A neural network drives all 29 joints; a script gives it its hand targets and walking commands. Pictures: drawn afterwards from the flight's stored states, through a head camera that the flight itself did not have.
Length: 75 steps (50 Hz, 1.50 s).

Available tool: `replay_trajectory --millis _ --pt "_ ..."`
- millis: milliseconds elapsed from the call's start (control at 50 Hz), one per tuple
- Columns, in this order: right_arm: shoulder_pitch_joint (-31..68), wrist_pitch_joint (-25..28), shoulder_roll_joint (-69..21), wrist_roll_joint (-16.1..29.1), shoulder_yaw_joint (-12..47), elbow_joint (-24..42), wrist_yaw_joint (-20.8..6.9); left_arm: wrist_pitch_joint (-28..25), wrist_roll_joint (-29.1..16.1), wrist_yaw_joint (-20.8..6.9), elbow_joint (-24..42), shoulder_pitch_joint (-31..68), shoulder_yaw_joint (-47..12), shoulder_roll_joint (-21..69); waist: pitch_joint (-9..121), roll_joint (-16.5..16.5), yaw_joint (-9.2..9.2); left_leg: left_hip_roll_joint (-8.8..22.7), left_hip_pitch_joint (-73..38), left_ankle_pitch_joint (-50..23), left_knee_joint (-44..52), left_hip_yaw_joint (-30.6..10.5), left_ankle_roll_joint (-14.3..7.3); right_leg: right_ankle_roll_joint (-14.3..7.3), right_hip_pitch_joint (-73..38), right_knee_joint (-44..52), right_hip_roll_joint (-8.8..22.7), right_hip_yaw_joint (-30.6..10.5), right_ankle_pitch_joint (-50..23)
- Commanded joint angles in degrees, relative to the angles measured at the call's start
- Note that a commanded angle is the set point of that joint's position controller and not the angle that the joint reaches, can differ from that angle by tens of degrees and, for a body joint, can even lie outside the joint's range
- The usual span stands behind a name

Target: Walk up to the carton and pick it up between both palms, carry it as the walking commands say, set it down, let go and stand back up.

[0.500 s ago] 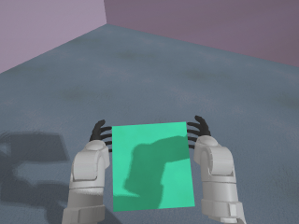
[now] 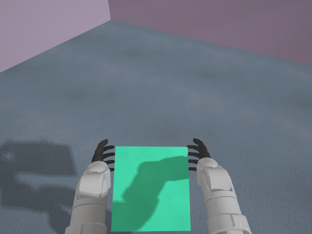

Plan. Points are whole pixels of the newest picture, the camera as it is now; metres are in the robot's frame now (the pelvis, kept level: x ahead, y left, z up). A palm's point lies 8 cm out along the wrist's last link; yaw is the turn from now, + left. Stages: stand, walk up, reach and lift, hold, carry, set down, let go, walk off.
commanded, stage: hold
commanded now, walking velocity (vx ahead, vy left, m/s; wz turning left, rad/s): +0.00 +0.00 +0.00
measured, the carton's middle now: (150, 181) +0.31 +0.02 -0.11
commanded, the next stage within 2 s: set down in 0.22 s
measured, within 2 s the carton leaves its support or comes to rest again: neither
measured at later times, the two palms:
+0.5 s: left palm (97, 169) +0.28 +0.16 +0.01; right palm (199, 160) +0.31 -0.12 +0.02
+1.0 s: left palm (96, 168) +0.32 +0.19 -0.05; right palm (187, 161) +0.34 -0.10 -0.05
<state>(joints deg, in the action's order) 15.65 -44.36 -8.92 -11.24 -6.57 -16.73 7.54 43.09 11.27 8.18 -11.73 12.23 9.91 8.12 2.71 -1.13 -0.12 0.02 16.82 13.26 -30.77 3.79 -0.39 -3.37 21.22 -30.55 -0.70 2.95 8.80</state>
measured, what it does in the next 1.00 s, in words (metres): stands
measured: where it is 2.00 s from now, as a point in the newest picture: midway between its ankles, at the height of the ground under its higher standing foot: outside the picture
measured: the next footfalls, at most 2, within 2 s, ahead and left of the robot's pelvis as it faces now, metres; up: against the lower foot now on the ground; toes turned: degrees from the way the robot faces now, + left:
none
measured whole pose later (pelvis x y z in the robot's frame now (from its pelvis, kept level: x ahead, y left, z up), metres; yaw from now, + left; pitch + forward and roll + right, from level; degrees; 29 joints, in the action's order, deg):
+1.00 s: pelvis +0.03 +0.02 +0.00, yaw +0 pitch +7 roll -1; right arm 23.3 -14.0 -11.1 -14.4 -18.6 -37.1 3.6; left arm 15.3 14.9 4.8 -28.7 16.4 19.8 9.1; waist -2.8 -0.1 -0.1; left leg -0.4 25.1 16.9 -35.4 2.6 -1.7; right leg -3.2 28.0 -31.7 -2.1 1.0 10.3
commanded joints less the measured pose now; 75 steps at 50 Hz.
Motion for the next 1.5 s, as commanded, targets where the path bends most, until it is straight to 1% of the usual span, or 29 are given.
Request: replay_trajectory --millis 0,20,100,140,160,200,220,240,320,360,380,400,580,660,720,740,840,860,920,940,1080,1100,1140,1200,1280,1320,1420,1440,1480 --pt "43.13 9.16 -62.21 19.66 37.57 13.71 -18.4 -7.95 -16.2 -20.18 2.76 40.68 -32.29 55.86 31.2 3.68 -3.38 -2.89 -0.71 -1.71 5.43 -10.05 -2.89 2.04 -27.3 3.61 -1.58 -10.52 -1.54" --pt "40.08 8.48 -62.07 18.37 35.94 9.53 -18.64 -7.67 -15.76 -20.37 1.35 40.79 -31.37 55.31 28.36 4.28 -2.27 -2.58 0.62 0.6 6.54 -10.06 -3.04 2.0 -26.75 3.49 -1.69 -10.25 -0.08" --pt "40.86 7.25 -59.5 15.69 30.59 -0.33 -19.66 -6.37 -11.97 -20.9 -9.56 39.33 -24.06 53.03 16.76 4.93 -4.12 -1.49 6.87 10.47 9.49 -10.04 -4.08 2.27 -26.17 4.12 -1.69 -10.79 9.36" --pt "41.31 7.13 -58.32 13.57 27.09 -4.98 -20.03 -6.2 -11.18 -21.57 -13.52 40.7 -22.99 52.48 12.81 5.74 -3.26 -0.78 9.7 13.9 11.11 -10.25 -4.13 2.43 -26.33 4.31 -2.14 -10.07 11.84" --pt "40.43 7.46 -58.78 12.77 25.85 -5.85 -20.22 -6.81 -12.27 -22.17 -12.7 42.79 -24.89 54.31 14.29 6.29 -1.1 -0.42 9.5 14.68 11.4 -10.28 -3.57 2.26 -26.95 4.52 -2.09 -10.12 11.59" --pt "40.95 8.27 -61.22 12.07 25.08 -7.26 -20.54 -7.68 -12.97 -22.76 -11.14 47.17 -26.14 55.14 15.14 5.1 -0.49 -0.15 9.4 12.41 11.38 -10.26 -3.42 2.44 -27.3 4.66 -1.84 -9.95 9.16" --pt "34.78 7.43 -62.37 9.04 20.27 -10.93 -20.36 -8.23 -14.75 -23.96 -7.34 49.81 -30.51 62.22 14.42 4.12 5.61 0.29 9.38 11.7 10.5 -11.26 -0.96 0.75 -27.87 6.18 -1.74 -12.55 10.57" --pt "37.84 8.31 -63.21 9.95 20.17 -10.78 -20.65 -8.97 -14.46 -24.37 -7.93 53.13 -28.94 60.59 13.83 6.15 3.25 -0.43 9.46 11.5 9.15 -10.28 -1.18 0.73 -26.11 6.13 -1.05 -13.11 12.08" --pt "49.19 12.82 -64.87 11.3 20.2 -9.07 -20.53 -12.16 -11.12 -25.06 -14.56 54.57 -22.35 60.08 16.06 3.54 -1.34 -1.82 9.59 9.83 3.9 -8.75 -1.46 0.73 -22.84 6.3 0.77 -15.77 18.22" --pt "51.37 14.56 -66.07 11.75 20.72 -8.29 -20.45 -13.97 -10.52 -25.25 -15.7 55.7 -22.08 59.97 17.86 2.06 -1.05 -1.84 7.79 8.92 2.57 -8.56 -2.02 0.9 -21.19 6.18 0.99 -15.93 18.81" --pt "50.93 15.0 -66.0 11.07 20.62 -9.44 -20.39 -14.92 -9.88 -25.16 -16.33 54.81 -20.48 59.45 18.61 -0.13 -2.43 -1.89 8.42 7.75 2.13 -8.15 -1.95 1.31 -21.27 6.63 1.16 -16.15 19.25" --pt "51.14 16.0 -66.29 10.71 19.28 -11.58 -20.11 -15.8 -8.98 -25.25 -16.83 56.2 -20.06 58.94 18.99 1.28 -2.51 -2.42 6.9 7.42 0.67 -7.94 -1.81 0.83 -18.41 7.01 2.27 -17.36 20.91" --pt "42.19 20.64 -60.49 6.13 14.22 -18.49 -19.09 -19.58 -3.2 -22.68 -22.44 46.13 -14.5 56.44 14.89 3.38 -3.48 -0.83 14.57 7.92 1.84 -8.37 -2.55 1.34 -18.96 2.74 0.38 -14.05 10.28" --pt "39.18 22.38 -54.33 2.85 9.99 -19.95 -18.71 -20.24 -1.22 -21.19 -24.56 43.22 -14.0 56.73 11.66 6.67 -0.1 -1.04 15.44 8.26 3.64 -9.2 -2.3 0.4 -17.06 0.48 -0.77 -12.07 4.9" --pt "36.81 24.05 -52.32 0.53 8.85 -19.65 -18.42 -21.78 -1.6 -19.94 -21.96 42.15 -15.94 56.25 11.57 5.19 2.45 -1.84 15.24 3.97 3.15 -10.19 -2.17 -0.23 -14.97 -0.9 -1.25 -11.32 -0.48" --pt "37.46 25.18 -52.38 1.07 10.09 -18.69 -18.55 -22.75 -1.12 -19.41 -21.16 40.82 -15.42 56.25 13.64 6.6 0.47 -2.09 15.38 3.5 2.95 -10.16 -2.08 -0.48 -15.36 -1.78 -0.93 -11.79 -0.86" --pt "31.56 31.04 -48.03 -0.21 10.86 -17.88 -17.84 -27.98 -2.13 -16.44 -19.5 35.97 -20.32 57.47 21.81 7.06 4.14 -2.62 12.53 -13.83 -0.35 -12.15 -0.77 -1.06 -10.52 -5.81 -2.31 -11.13 -15.04" --pt "31.67 32.63 -48.47 -0.3 12.46 -16.79 -17.14 -29.34 -1.48 -16.07 -20.54 33.63 -19.64 56.48 24.07 6.33 2.61 -3.33 14.11 -14.64 -1.84 -11.54 -0.89 -0.95 -11.49 -6.47 -2.21 -11.93 -17.76" --pt "24.72 36.3 -45.81 -2.0 12.57 -19.37 -16.03 -33.17 -1.6 -14.14 -21.49 29.9 -21.72 54.76 26.74 6.71 4.51 -3.44 13.75 -23.52 -4.14 -12.57 -0.07 -0.58 -7.25 -8.98 -2.78 -12.1 -23.56" --pt "25.25 37.74 -43.84 -2.48 12.36 -18.42 -15.94 -34.43 -0.88 -13.4 -21.89 28.94 -21.65 54.36 28.09 8.53 5.03 -3.53 13.68 -24.63 -5.07 -13.2 0.4 -0.65 -4.21 -9.74 -3.05 -12.06 -22.66" --pt "27.64 46.15 -33.72 -4.24 13.35 -17.58 -11.86 -43.2 -1.63 -10.51 -24.06 32.26 -22.72 46.15 33.02 6.62 8.08 -4.82 19.28 -18.16 -10.29 -13.36 0.37 -0.31 0.73 -13.45 -3.89 -12.29 -19.02" --pt "28.38 46.65 -33.7 -4.23 13.16 -19.99 -10.72 -44.82 -2.1 -9.93 -20.84 36.74 -22.49 42.29 32.22 5.07 7.05 -5.41 22.65 -13.47 -11.37 -12.4 -0.17 0.22 1.23 -14.4 -3.85 -12.32 -16.43" --pt "28.16 49.04 -27.8 -2.7 14.06 -16.51 -9.44 -46.67 -2.95 -7.57 -19.38 35.05 -24.42 38.62 34.42 6.24 7.86 -5.41 20.03 -17.88 -11.64 -13.11 0.29 -0.03 3.23 -15.5 -4.8 -10.8 -17.52" --pt "28.24 51.82 -18.3 -1.04 13.91 -13.84 -6.33 -48.99 -5.07 -4.55 -17.93 33.2 -23.79 29.69 34.82 4.94 7.88 -6.33 20.05 -14.05 -12.72 -12.15 0.02 0.36 3.95 -16.68 -4.88 -10.29 -15.79" --pt "27.94 53.88 -4.43 0.92 11.18 -14.35 -2.71 -51.06 -5.82 0.72 -14.78 31.05 -20.73 14.52 31.06 4.44 6.7 -6.95 20.81 -6.04 -12.77 -11.75 -0.45 0.56 6.84 -17.1 -4.8 -8.81 -8.16" --pt "29.84 54.49 2.09 3.8 10.83 -13.05 -1.13 -51.9 -6.54 3.11 -14.15 30.62 -18.69 7.65 27.79 4.01 4.54 -6.56 21.45 -1.26 -12.58 -11.23 -1.3 0.5 6.5 -16.76 -4.35 -8.6 -2.98" --pt "35.53 52.81 2.09 9.36 9.91 -14.17 1.11 -51.04 -7.77 4.61 -14.13 36.87 -14.02 -1.15 26.66 1.0 1.15 -6.35 25.61 8.86 -15.13 -8.5 -3.39 1.32 5.02 -15.11 -3.88 -8.55 8.54" --pt "36.55 52.67 1.97 9.75 10.07 -13.29 1.85 -50.74 -8.8 4.27 -15.68 38.57 -14.02 -0.83 27.55 -0.15 1.94 -6.47 25.38 9.76 -16.15 -8.35 -3.74 1.33 4.4 -14.95 -3.79 -9.03 10.17" --pt "41.7 52.63 2.52 11.73 10.65 -11.74 2.27 -50.24 -9.18 4.16 -17.88 39.98 -12.19 -2.74 28.19 -0.44 -0.26 -6.31 27.45 9.59 -18.09 -7.83 -3.98 1.73 4.0 -15.09 -3.26 -10.82 12.25"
